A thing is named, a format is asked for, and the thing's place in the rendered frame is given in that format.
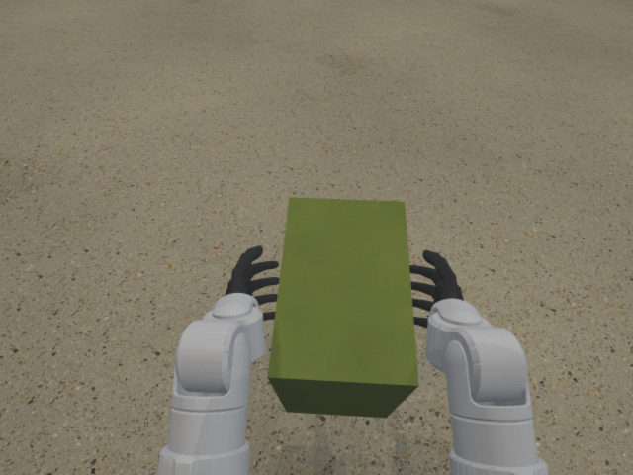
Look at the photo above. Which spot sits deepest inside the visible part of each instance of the right robot forearm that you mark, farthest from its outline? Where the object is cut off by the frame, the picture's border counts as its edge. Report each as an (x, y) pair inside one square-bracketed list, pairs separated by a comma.
[(488, 392)]

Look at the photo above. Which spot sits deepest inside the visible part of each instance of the left robot forearm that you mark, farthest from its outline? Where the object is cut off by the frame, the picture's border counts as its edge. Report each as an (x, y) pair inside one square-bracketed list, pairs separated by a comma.
[(210, 390)]

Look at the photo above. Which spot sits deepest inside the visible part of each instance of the right robot hand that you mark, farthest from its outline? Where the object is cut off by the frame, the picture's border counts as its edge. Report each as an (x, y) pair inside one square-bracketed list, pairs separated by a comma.
[(444, 279)]

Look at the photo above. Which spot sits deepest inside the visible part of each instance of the left robot hand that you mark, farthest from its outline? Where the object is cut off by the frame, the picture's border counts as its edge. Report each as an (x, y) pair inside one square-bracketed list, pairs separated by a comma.
[(243, 272)]

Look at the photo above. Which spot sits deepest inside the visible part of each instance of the carton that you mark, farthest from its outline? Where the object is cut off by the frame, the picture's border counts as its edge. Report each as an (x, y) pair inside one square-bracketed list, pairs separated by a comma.
[(343, 339)]

